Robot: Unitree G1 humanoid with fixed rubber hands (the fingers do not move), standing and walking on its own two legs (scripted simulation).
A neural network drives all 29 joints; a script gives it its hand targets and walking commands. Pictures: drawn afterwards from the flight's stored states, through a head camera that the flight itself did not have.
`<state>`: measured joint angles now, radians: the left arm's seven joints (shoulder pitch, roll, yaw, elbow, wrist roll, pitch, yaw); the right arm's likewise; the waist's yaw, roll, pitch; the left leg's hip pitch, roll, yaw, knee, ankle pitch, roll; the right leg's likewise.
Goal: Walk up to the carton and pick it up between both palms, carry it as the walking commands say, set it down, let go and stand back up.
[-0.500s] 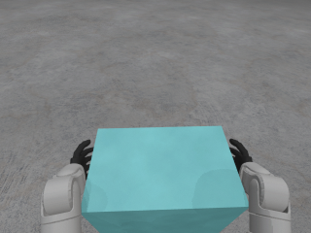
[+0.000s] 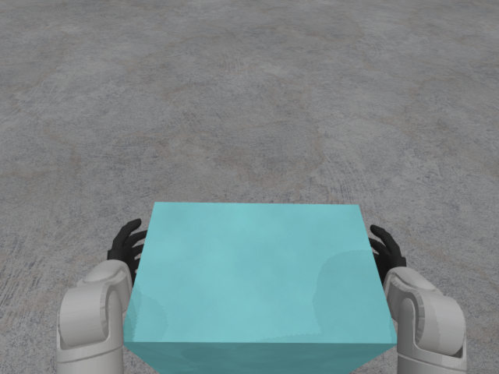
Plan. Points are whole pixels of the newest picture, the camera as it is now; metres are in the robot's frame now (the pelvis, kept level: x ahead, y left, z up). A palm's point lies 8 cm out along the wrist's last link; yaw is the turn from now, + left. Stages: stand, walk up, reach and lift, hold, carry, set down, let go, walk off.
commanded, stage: carry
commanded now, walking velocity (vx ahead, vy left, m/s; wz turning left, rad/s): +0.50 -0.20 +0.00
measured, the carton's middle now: (254, 299) +0.24 +0.00 +0.00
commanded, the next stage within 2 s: none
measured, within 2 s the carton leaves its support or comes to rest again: neither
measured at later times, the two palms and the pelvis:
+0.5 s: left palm (210, 166) +0.48 +0.09 +0.07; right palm (395, 159) +0.51 -0.30 +0.07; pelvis +0.25 -0.13 +0.00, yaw +3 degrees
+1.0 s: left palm (258, 84) +0.83 -0.02 +0.07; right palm (397, 87) +0.82 -0.41 +0.07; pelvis +0.57 -0.22 -0.01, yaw +1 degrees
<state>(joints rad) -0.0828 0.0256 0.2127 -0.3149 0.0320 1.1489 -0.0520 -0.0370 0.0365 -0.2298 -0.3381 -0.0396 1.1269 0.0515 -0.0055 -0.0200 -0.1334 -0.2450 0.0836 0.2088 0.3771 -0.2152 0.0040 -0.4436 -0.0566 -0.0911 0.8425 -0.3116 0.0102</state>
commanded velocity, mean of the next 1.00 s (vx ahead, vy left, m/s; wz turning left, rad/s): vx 0.50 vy -0.20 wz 0.00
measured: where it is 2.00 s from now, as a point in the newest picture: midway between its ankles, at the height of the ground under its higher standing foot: (316, 198)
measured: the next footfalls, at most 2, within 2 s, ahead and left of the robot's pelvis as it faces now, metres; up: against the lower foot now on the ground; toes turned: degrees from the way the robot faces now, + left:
right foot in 0.24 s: +0.24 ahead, -0.22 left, +0.00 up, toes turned -10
left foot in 0.62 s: +0.45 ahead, -0.04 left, +0.00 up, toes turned +15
